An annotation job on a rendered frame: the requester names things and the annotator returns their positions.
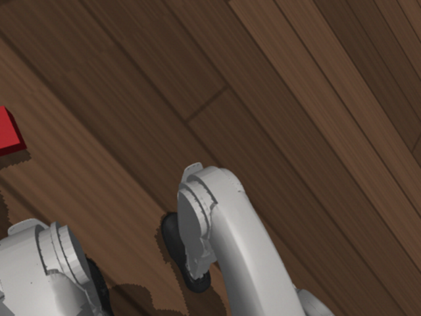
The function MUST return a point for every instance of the right robot hand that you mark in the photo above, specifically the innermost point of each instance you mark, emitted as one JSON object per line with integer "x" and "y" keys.
{"x": 312, "y": 305}

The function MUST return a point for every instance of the carton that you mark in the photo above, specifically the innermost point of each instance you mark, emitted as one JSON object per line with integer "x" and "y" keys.
{"x": 11, "y": 139}

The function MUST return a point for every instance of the left robot foot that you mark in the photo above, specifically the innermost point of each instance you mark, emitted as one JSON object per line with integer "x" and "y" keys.
{"x": 101, "y": 288}

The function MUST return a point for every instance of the right robot foot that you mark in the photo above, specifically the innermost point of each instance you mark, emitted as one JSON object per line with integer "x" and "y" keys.
{"x": 176, "y": 249}

